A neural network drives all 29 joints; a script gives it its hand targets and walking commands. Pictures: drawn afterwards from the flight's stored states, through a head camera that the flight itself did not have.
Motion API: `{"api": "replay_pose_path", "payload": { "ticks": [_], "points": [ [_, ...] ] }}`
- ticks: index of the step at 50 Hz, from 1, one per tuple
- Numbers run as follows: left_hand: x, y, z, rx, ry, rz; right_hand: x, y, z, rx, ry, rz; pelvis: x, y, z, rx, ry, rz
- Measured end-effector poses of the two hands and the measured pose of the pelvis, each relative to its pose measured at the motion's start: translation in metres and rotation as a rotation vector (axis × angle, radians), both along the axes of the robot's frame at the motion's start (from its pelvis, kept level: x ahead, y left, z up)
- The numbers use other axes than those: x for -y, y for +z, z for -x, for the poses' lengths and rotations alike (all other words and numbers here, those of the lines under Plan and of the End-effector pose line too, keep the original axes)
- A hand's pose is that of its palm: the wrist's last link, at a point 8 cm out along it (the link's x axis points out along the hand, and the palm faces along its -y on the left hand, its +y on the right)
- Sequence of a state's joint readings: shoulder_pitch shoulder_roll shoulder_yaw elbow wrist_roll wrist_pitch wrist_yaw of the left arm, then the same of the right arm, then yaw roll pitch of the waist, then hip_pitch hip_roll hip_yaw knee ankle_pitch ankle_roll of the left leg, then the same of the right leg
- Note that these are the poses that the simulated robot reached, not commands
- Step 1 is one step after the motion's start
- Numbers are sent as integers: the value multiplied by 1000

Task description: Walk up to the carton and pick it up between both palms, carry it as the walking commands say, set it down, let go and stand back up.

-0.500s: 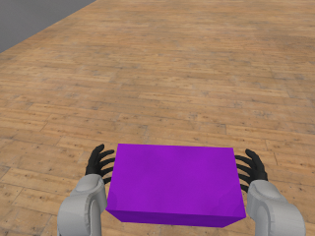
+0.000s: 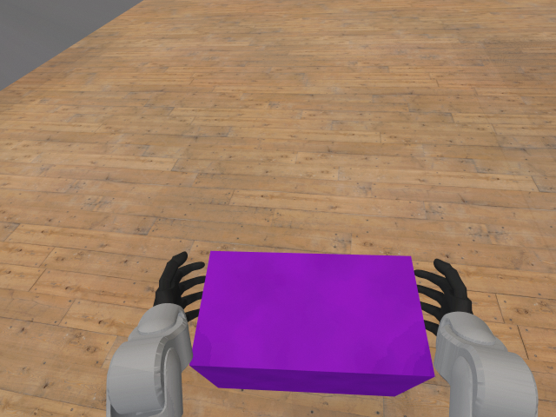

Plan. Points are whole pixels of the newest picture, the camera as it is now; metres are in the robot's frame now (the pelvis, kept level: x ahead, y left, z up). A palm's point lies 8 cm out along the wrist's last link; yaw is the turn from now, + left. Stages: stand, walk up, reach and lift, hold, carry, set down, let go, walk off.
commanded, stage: carry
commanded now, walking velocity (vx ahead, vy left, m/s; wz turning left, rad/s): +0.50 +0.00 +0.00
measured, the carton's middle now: (307, 327) +0.27 -0.01 +0.01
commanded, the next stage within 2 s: none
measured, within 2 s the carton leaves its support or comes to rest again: neither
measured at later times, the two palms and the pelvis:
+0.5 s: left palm (203, 155) +0.59 +0.19 +0.08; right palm (379, 158) +0.56 -0.15 +0.08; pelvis +0.34 +0.03 +0.01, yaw -3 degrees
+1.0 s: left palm (231, 75) +0.91 +0.17 +0.11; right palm (362, 67) +0.92 -0.18 +0.10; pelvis +0.67 -0.01 +0.02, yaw +1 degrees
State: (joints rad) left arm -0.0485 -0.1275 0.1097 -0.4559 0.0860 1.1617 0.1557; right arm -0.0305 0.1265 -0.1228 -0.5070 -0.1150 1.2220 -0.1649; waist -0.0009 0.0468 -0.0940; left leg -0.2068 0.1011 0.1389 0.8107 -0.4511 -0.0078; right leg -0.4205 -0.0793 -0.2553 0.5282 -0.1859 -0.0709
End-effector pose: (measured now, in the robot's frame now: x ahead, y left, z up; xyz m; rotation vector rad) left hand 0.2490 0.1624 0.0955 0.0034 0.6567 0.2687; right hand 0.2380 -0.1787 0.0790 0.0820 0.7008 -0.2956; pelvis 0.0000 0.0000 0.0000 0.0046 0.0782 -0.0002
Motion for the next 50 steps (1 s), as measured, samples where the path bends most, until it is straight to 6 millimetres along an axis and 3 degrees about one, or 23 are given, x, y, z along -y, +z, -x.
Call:
{"api": "replay_pose_path", "payload": {
  "ticks": [9, 14, 18, 25, 31, 38, 44, 50],
  "points": [
    [-13, 12, -96, -14, 91, 25, -13, 18, -126, -9, 90, 20, 7, 19, -112, -10, 20, -29],
    [-22, 9, -173, 24, 68, 39, -22, 20, -196, 30, 67, 34, -6, 9, -190, 4, 11, -21],
    [-32, -5, -247, 52, 31, 49, -31, 8, -256, 57, 32, 46, -23, -13, -257, 18, -23, -28],
    [-24, -13, -344, -74, -41, 49, -24, -1, -325, -68, -45, 34, -33, 8, -338, -11, -56, -10],
    [-10, -2, -423, -37, -62, 39, -11, 9, -398, -31, -62, 32, -24, 14, -416, -13, -53, -11],
    [10, 1, -526, 20, -32, -5, 9, 0, -516, 28, -30, -2, 3, -4, -524, 9, -19, 6],
    [6, 1, -588, -43, 56, 20, 6, 7, -606, -34, 52, 11, 18, 12, -595, -9, 15, -17],
    [-3, 11, -659, -18, 82, 25, -3, 16, -686, -6, 82, 21, 15, 18, -674, -10, 10, -25]
  ]
}}
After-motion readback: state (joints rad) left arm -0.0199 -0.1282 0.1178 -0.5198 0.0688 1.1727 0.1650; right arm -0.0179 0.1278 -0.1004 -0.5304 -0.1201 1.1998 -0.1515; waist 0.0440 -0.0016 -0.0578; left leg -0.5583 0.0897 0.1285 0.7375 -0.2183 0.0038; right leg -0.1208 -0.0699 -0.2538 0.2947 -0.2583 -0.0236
